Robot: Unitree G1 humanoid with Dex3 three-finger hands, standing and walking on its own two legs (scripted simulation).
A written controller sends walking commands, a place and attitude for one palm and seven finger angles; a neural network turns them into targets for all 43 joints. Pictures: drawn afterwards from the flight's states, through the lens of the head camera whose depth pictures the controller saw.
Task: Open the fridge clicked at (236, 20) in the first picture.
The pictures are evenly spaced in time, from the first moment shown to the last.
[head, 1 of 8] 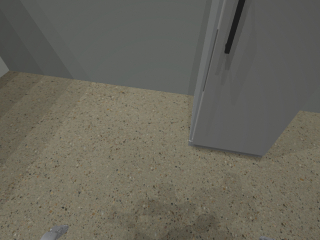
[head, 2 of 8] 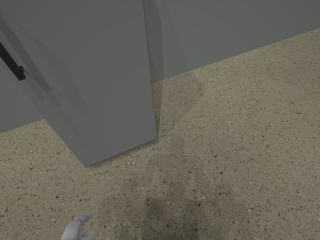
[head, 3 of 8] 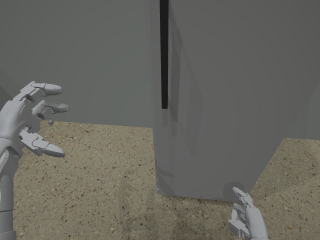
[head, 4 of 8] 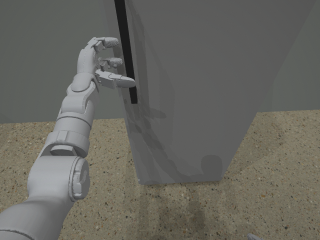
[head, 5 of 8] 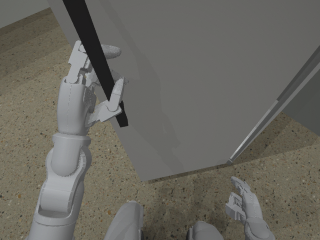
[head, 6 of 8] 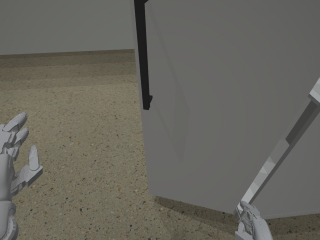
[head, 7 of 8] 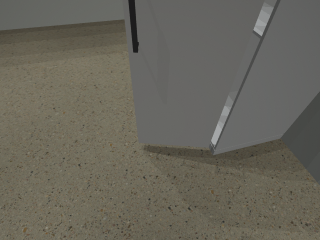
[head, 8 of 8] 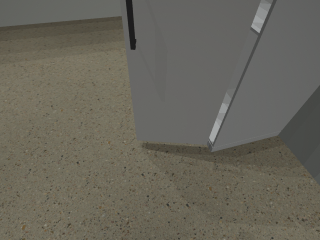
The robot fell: no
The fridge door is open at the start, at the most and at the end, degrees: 0 81 70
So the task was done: yes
